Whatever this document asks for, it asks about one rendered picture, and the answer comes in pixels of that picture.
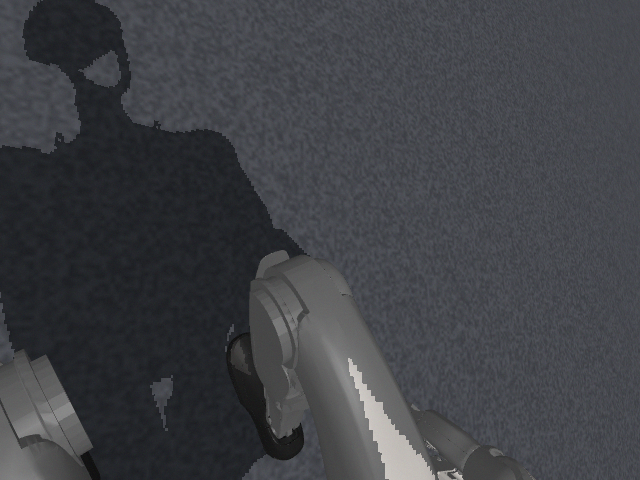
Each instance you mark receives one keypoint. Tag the right robot foot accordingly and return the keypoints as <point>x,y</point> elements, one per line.
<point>250,392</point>

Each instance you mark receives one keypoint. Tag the right robot arm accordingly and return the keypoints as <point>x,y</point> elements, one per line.
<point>489,463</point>

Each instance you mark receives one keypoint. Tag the left robot foot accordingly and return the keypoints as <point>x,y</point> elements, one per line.
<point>90,466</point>

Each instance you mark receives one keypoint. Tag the right robot hand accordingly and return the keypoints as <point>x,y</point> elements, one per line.
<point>451,442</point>

